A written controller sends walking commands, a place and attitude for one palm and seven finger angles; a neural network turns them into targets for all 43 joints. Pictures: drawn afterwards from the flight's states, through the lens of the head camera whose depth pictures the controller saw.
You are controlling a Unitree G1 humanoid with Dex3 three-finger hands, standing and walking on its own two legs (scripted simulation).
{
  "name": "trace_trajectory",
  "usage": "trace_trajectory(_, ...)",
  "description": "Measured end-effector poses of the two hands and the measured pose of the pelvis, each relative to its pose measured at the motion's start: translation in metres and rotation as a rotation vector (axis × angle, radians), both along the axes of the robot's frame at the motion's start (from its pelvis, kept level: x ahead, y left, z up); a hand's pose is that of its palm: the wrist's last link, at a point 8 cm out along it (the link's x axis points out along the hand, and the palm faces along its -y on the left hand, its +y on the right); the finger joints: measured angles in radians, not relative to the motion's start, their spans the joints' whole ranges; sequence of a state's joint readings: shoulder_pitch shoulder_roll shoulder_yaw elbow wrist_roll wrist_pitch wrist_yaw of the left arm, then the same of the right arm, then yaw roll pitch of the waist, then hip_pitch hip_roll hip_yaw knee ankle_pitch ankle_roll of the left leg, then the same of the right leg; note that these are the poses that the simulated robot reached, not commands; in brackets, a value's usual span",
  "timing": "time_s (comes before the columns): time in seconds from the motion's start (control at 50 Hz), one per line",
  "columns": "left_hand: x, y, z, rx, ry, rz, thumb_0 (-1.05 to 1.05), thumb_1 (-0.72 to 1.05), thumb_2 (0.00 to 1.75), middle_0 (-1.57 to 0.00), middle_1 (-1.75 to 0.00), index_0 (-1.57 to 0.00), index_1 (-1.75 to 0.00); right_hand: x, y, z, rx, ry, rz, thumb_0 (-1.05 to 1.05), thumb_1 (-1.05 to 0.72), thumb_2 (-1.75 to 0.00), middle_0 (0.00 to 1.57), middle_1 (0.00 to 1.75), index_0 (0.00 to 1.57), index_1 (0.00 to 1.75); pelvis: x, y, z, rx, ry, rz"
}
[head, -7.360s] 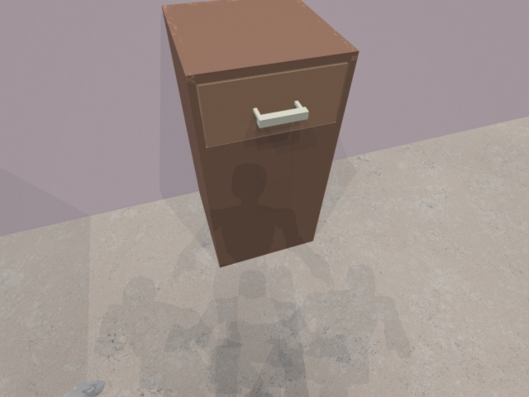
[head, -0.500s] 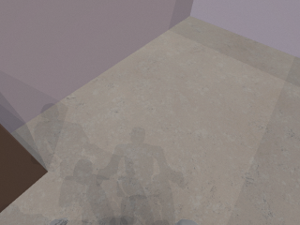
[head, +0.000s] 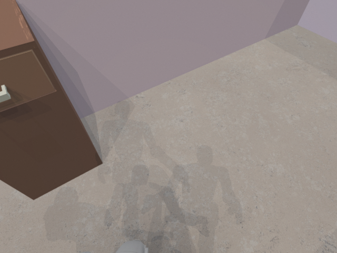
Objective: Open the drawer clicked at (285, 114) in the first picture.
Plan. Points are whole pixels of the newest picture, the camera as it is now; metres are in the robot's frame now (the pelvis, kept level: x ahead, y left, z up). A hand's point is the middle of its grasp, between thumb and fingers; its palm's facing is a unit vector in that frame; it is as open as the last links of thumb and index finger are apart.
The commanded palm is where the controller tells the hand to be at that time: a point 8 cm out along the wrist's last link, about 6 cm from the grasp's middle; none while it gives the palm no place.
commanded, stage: turn to face it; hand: left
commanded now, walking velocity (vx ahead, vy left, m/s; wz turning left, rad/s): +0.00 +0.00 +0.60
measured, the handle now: out of the picture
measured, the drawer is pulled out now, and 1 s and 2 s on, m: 0.00 0.00 0.00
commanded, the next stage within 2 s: take the last steps up to it in 0.90 s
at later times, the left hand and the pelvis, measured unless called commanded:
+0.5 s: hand out of the picture +0.08 +0.28 -0.15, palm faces +0.28 -0.93 -0.25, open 7.4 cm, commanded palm none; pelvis +0.01 +0.04 +0.00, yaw +16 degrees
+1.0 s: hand out of the picture -0.09 +0.22 -0.17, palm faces +0.55 -0.79 -0.26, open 7.4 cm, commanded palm none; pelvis +0.00 +0.02 -0.01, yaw +33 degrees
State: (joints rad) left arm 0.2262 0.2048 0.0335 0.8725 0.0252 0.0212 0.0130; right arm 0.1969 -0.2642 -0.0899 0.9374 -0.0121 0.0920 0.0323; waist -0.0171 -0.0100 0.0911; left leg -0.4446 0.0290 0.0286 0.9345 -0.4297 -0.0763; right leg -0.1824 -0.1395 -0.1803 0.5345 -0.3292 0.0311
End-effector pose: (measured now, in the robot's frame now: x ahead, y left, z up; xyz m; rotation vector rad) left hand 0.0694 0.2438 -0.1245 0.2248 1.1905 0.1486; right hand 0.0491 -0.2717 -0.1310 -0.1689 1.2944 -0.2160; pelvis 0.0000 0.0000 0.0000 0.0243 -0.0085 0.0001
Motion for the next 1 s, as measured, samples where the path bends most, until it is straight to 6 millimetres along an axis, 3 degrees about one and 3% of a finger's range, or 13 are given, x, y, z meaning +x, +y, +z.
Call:
trace_trajectory(0.12, -0.048, 0.047, -0.032, -0.020, 0.088, 0.134, 0.01, 0.90, 0.90, -0.21, -0.30, -0.21, -0.30, 0.068, 0.034, 0.005, -0.060, -0.100, 0.160, 0.00, -0.90, -0.90, 0.20, 0.30, 0.20, 0.30, 0.003, 0.029, -0.017, -0.019, 0.016, 0.081)
trace_trajectory(0.2, -0.063, 0.071, -0.032, -0.007, 0.134, 0.190, 0.01, 0.91, 0.90, -0.20, -0.30, -0.20, -0.30, 0.092, 0.057, 0.019, -0.076, -0.169, 0.215, 0.00, -0.90, -0.90, 0.20, 0.30, 0.20, 0.30, 0.003, 0.041, -0.012, -0.039, 0.016, 0.109)
trace_trajectory(0.3, -0.050, 0.084, -0.015, -0.005, 0.055, 0.225, 0.01, 0.91, 0.90, -0.20, -0.30, -0.20, -0.30, 0.099, 0.079, 0.027, -0.062, -0.164, 0.268, 0.00, -0.90, -0.90, 0.20, 0.30, 0.20, 0.30, 0.004, 0.049, 0.000, -0.054, 0.014, 0.165)
trace_trajectory(0.42, -0.025, 0.085, 0.000, 0.007, -0.061, 0.257, 0.01, 0.91, 0.90, -0.20, -0.30, -0.20, -0.30, 0.094, 0.092, 0.021, -0.019, -0.123, 0.304, 0.00, -0.90, -0.90, 0.20, 0.30, 0.20, 0.30, 0.006, 0.047, 0.004, -0.053, 0.012, 0.238)
trace_trajectory(0.56, -0.003, 0.067, 0.015, 0.031, -0.156, 0.283, 0.01, 0.91, 0.90, -0.20, -0.30, -0.20, -0.30, 0.084, 0.077, 0.002, 0.021, -0.053, 0.319, 0.00, -0.90, -0.90, 0.20, 0.30, 0.20, 0.30, 0.010, 0.029, 0.001, -0.042, 0.012, 0.320)
trace_trajectory(0.64, -0.007, 0.050, 0.018, 0.065, -0.195, 0.309, 0.01, 0.91, 0.90, -0.20, -0.30, -0.20, -0.30, 0.086, 0.060, -0.015, 0.041, -0.022, 0.335, 0.00, -0.90, -0.90, 0.20, 0.30, 0.20, 0.30, 0.013, 0.011, -0.008, -0.024, 0.017, 0.363)
trace_trajectory(0.74, -0.045, 0.029, 0.023, 0.069, -0.144, 0.385, 0.01, 0.91, 0.90, -0.20, -0.30, -0.20, -0.30, 0.099, 0.049, -0.016, 0.039, 0.008, 0.393, 0.00, -0.90, -0.90, 0.20, 0.30, 0.20, 0.30, 0.014, 0.003, -0.002, -0.006, -0.005, 0.438)
trace_trajectory(0.84, -0.093, 0.015, 0.017, 0.050, -0.059, 0.478, 0.01, 0.90, 0.90, -0.20, -0.30, -0.21, -0.30, 0.117, 0.055, -0.010, 0.030, 0.014, 0.468, 0.00, -0.90, -0.90, 0.20, 0.30, 0.20, 0.30, 0.012, 0.003, 0.002, 0.011, -0.009, 0.498)
trace_trajectory(0.92, -0.137, 0.008, 0.005, 0.018, 0.013, 0.555, 0.01, 0.90, 0.90, -0.20, -0.30, -0.21, -0.30, 0.135, 0.077, -0.005, 0.015, 0.000, 0.545, 0.00, -0.91, -0.90, 0.20, 0.30, 0.20, 0.30, 0.007, 0.009, 0.001, 0.012, -0.006, 0.536)
trace_trajectory(1.0, -0.187, 0.007, -0.014, -0.024, 0.090, 0.637, 0.01, 0.90, 0.90, -0.20, -0.30, -0.21, -0.30, 0.155, 0.113, 0.000, -0.001, -0.063, 0.629, 0.00, -0.91, -0.90, 0.20, 0.30, 0.19, 0.30, -0.003, 0.022, -0.006, -0.007, -0.005, 0.571)
